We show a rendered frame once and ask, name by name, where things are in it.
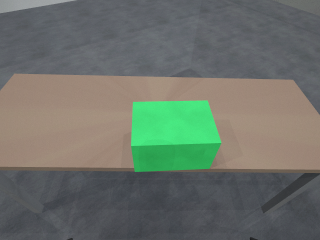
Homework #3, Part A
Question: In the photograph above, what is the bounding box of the carton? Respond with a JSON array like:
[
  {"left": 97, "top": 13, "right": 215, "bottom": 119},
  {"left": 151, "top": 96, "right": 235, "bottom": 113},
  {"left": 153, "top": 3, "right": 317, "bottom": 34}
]
[{"left": 131, "top": 100, "right": 222, "bottom": 172}]

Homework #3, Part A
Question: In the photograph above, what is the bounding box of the table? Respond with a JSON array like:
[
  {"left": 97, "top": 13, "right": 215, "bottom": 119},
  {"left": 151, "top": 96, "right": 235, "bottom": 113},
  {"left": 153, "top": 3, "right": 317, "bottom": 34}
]
[{"left": 0, "top": 73, "right": 320, "bottom": 214}]

